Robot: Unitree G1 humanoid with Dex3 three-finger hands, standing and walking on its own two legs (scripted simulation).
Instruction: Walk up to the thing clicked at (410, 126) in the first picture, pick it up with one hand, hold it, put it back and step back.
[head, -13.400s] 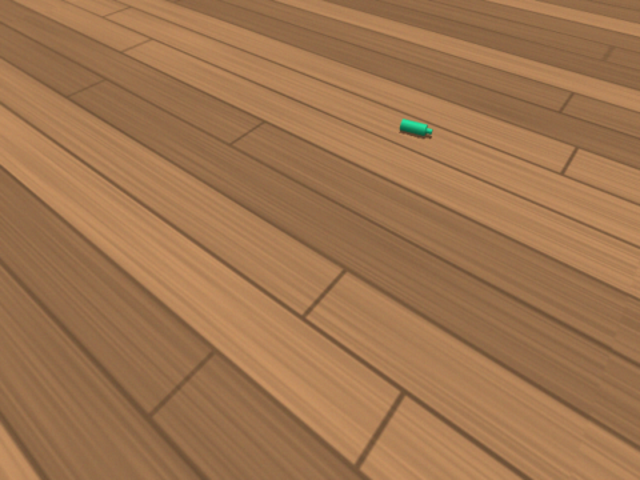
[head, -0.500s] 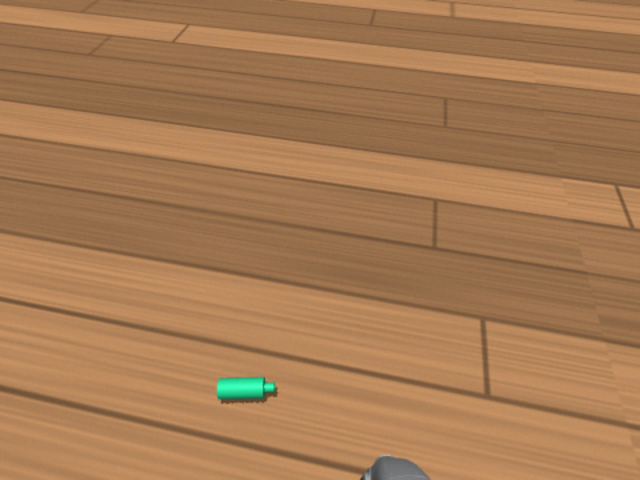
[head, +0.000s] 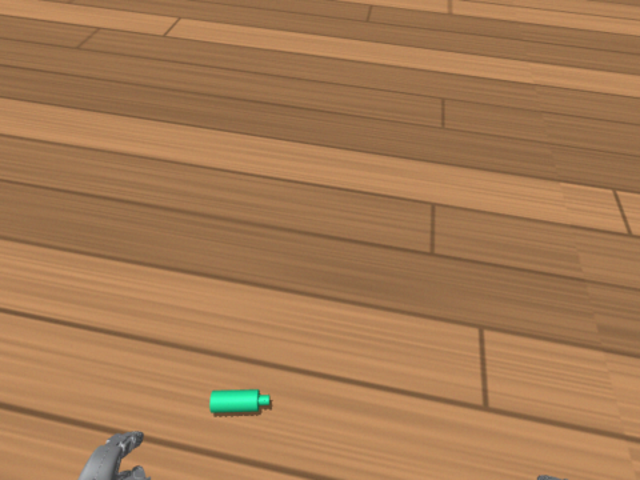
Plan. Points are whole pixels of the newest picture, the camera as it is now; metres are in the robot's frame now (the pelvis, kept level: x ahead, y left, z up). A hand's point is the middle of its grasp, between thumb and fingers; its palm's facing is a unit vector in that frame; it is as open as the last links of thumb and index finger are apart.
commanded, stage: walk up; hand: left
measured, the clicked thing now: (240, 400) +0.40 +0.23 -0.74
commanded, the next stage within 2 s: none
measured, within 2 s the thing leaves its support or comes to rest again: neither
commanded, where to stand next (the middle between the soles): +0.02 -0.01 m, yaw +1 degrees
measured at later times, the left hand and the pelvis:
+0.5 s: hand out of the picture +0.07 +0.24 -0.14, palm faces +0.02 -0.94 -0.33, open 7.3 cm; pelvis -0.01 -0.01 +0.01, yaw +0 degrees
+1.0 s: hand out of the picture +0.09 +0.25 -0.15, palm faces +0.01 -0.94 -0.34, open 7.3 cm; pelvis -0.02 -0.02 +0.00, yaw +0 degrees
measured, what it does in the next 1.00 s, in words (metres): stands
